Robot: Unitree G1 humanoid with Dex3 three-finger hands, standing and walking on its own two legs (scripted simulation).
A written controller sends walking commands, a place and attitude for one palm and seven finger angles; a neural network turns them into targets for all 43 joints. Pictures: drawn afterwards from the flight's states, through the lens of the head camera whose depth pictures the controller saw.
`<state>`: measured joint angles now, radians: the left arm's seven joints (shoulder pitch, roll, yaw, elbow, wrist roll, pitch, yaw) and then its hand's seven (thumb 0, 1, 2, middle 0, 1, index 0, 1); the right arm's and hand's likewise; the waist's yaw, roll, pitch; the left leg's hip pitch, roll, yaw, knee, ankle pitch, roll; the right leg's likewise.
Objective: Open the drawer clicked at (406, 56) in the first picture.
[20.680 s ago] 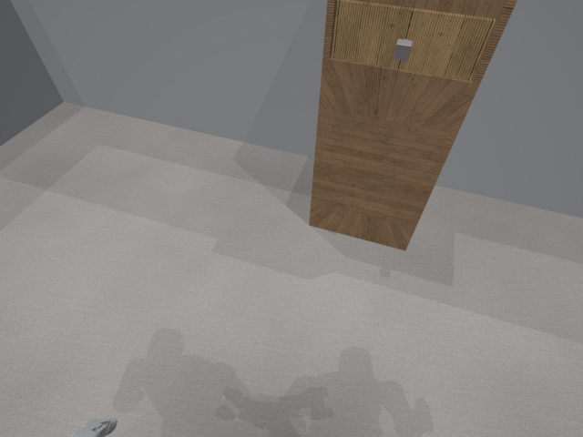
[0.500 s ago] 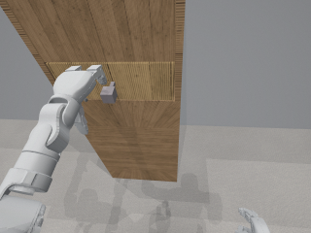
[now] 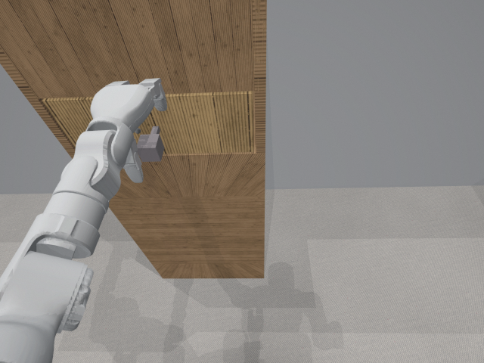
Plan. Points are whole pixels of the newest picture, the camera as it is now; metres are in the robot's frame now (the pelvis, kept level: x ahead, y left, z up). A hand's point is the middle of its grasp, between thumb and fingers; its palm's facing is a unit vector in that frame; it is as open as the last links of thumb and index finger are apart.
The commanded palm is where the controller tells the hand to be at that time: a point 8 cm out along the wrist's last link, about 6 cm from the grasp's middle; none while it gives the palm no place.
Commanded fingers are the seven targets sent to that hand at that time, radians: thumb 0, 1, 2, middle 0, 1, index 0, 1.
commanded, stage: move the hooked fingers above the handle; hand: left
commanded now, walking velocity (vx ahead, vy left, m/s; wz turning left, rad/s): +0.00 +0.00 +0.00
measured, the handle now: (152, 141) +0.49 +0.19 +0.08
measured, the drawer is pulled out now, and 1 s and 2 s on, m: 0.00 0.00 0.00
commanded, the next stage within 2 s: none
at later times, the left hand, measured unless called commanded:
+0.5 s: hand (137, 130) +0.46 +0.19 +0.14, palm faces -0.02 -0.02 -1.00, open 13.6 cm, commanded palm +0.45 +0.22 +0.20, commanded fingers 0.00 -0.50 0.30 -0.30 -1.20 -0.30 -1.20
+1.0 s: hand (136, 130) +0.46 +0.19 +0.14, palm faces -0.01 -0.02 -1.00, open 13.6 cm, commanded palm +0.44 +0.23 +0.20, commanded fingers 0.00 -0.50 0.30 -0.30 -1.20 -0.30 -1.20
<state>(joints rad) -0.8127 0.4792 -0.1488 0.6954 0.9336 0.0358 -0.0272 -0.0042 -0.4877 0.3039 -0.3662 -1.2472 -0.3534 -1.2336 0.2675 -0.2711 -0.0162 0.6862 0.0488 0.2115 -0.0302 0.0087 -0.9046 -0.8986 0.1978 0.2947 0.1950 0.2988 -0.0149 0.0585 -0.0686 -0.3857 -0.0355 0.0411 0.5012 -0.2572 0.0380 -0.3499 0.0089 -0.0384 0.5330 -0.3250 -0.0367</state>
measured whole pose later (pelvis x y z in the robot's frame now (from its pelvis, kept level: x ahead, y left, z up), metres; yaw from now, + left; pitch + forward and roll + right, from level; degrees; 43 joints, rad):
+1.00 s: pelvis -0.02 -0.01 +0.00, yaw -1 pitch +9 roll +1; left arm -0.87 0.55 -0.07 0.87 0.98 -0.07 0.00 0.00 -0.49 0.30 -0.38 -1.23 -0.36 -1.22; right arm 0.29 -0.28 -0.01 0.67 0.06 0.16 -0.08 0.01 -0.90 -0.90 0.20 0.29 0.20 0.30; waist -0.06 0.05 -0.08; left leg -0.44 0.00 0.05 0.53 -0.25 0.02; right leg -0.41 0.04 -0.03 0.56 -0.30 -0.05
